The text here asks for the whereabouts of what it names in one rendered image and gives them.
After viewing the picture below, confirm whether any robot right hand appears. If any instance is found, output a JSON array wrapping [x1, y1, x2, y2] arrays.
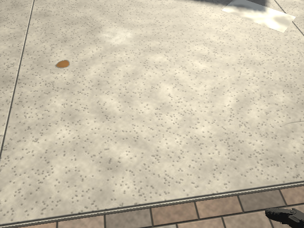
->
[[265, 208, 304, 228]]

